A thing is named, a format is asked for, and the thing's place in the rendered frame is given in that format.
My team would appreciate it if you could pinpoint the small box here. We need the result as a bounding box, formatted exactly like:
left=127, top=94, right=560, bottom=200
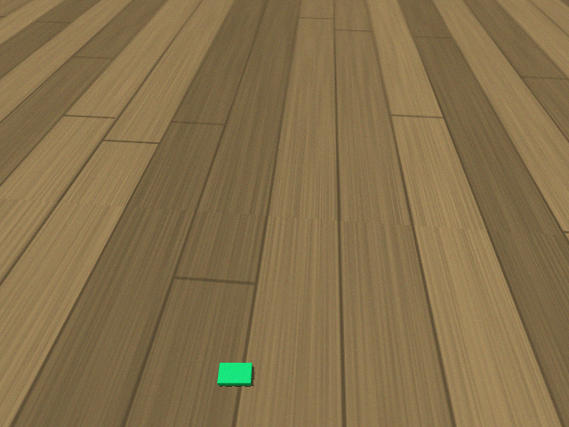
left=217, top=363, right=252, bottom=385

